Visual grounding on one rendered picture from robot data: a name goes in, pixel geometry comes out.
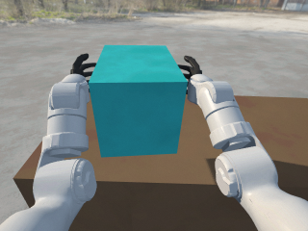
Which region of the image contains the right robot upper arm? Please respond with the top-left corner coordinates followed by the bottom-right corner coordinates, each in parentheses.
top-left (215, 146), bottom-right (308, 231)

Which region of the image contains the pedestal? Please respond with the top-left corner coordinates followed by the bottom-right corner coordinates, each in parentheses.
top-left (13, 93), bottom-right (308, 231)

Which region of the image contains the robot right hand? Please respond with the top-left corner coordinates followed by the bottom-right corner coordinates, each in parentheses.
top-left (178, 56), bottom-right (202, 94)

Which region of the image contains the robot left hand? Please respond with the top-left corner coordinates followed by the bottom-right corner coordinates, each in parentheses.
top-left (70, 53), bottom-right (96, 92)

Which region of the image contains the carton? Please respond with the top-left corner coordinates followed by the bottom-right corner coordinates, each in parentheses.
top-left (89, 45), bottom-right (188, 158)

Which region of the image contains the right robot forearm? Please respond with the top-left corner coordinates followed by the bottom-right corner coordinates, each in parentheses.
top-left (187, 74), bottom-right (278, 182)

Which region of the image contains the left robot forearm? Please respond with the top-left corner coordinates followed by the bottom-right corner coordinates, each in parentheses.
top-left (33, 73), bottom-right (90, 198)

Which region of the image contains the left robot upper arm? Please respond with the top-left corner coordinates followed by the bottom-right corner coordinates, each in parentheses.
top-left (0, 158), bottom-right (97, 231)

